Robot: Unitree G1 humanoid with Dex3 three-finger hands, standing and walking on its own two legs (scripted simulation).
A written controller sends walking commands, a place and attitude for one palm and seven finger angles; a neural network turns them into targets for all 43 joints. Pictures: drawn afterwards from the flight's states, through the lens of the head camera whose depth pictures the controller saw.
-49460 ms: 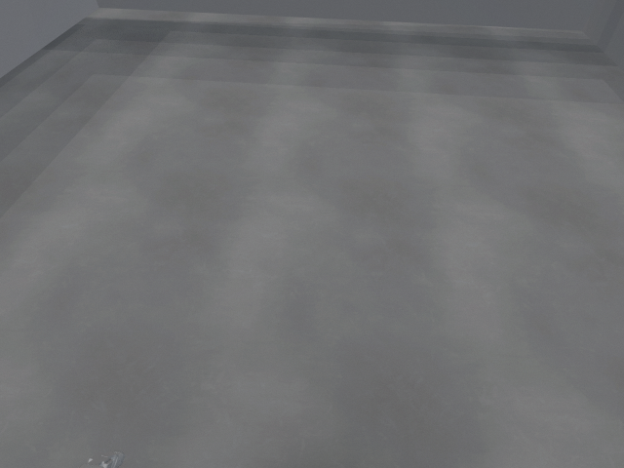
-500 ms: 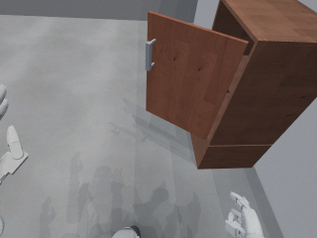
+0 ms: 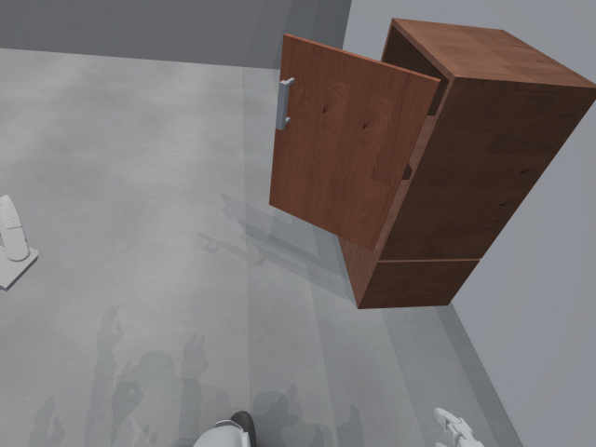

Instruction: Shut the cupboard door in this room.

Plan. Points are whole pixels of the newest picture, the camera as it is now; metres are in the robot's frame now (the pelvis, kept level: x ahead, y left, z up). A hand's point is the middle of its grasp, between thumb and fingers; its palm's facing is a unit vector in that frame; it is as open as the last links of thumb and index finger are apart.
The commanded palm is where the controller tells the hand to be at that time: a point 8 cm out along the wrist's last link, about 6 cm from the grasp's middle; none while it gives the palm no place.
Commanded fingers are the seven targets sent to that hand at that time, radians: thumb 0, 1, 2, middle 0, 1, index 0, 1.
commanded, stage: stop stepping back and stand still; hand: left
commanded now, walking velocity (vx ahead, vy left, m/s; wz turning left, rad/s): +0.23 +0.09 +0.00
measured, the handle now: (285, 103) +1.00 +0.01 +0.01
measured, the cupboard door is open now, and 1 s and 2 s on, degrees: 55 55 55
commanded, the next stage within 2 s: let the arm hang, fingers relaxed in 1.42 s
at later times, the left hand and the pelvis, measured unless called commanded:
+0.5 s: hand out of the picture +0.11 +0.34 +0.23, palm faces +0.35 -0.85 -0.40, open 7.4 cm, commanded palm +0.05 +0.38 +0.21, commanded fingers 0.00 0.90 0.90 -0.20 -0.30 -0.20 -0.30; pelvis -0.12 +0.09 +0.05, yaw -6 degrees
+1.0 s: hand out of the picture +0.16 +0.29 +0.21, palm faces +0.39 -0.81 -0.44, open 7.4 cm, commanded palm +0.10 +0.34 +0.21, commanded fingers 0.00 0.90 0.90 -0.20 -0.30 -0.20 -0.30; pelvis -0.08 +0.06 +0.01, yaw -8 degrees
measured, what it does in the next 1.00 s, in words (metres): walks backwards: right foot, then left foot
